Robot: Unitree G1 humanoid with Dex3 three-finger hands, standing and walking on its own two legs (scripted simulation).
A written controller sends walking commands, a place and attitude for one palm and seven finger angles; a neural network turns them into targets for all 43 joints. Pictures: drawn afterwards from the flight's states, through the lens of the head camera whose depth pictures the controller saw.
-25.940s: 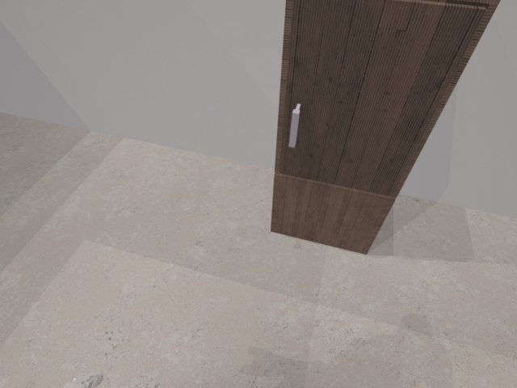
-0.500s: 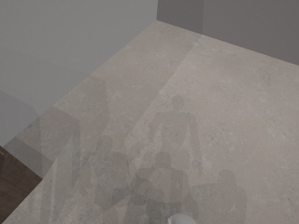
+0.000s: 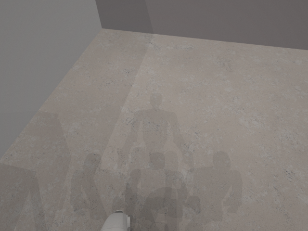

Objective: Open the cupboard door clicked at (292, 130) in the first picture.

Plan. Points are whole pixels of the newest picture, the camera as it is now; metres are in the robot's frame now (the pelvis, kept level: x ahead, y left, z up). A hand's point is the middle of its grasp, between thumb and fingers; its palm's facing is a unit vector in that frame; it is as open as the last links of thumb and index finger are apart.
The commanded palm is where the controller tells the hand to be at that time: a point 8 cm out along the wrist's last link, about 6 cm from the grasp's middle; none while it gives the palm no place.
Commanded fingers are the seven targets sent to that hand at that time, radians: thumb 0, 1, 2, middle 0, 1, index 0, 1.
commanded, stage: walk to a spot facing it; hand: left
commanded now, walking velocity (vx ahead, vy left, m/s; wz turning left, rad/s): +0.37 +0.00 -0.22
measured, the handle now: out of the picture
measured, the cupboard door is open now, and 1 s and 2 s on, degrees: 42 42 42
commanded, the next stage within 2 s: turn to face it in 0.54 s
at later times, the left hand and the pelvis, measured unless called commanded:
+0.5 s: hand (108, 167) +0.34 +0.18 -0.16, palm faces -0.16 -0.97 -0.19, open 7.4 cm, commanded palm none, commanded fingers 0.00 0.90 0.90 -0.20 -0.30 -0.20 -0.30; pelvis +0.24 +0.01 +0.00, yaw -12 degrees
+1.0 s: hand (140, 128) +0.52 +0.08 -0.19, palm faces -0.09 -0.98 -0.19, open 7.2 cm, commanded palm none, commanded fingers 0.00 0.90 0.90 -0.20 -0.30 -0.20 -0.30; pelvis +0.43 -0.09 -0.02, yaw -6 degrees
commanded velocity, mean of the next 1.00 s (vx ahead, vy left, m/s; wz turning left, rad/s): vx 0.20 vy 0.00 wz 0.03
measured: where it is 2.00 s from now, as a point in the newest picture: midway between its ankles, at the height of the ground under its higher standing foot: (188, 179)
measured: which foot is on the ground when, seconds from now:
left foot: up 0.00-0.20, down 0.22-0.62, up 0.64-1.00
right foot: down 0.00-0.22, up 0.24-0.60, down 0.62-1.00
